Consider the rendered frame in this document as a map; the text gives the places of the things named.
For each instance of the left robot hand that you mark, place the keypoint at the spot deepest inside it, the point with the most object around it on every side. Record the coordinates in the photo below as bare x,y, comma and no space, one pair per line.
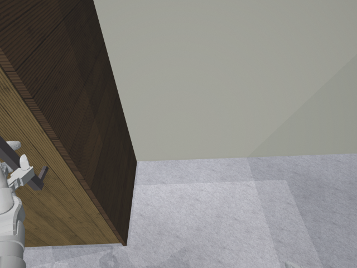
20,176

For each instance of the left robot forearm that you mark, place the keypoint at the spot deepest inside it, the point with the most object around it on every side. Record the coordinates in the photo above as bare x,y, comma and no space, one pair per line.
12,230

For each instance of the wardrobe door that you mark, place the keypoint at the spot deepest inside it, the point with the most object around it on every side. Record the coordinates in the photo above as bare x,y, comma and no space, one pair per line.
62,213

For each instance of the handle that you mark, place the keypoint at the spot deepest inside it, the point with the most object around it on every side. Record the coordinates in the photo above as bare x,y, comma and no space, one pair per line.
10,157

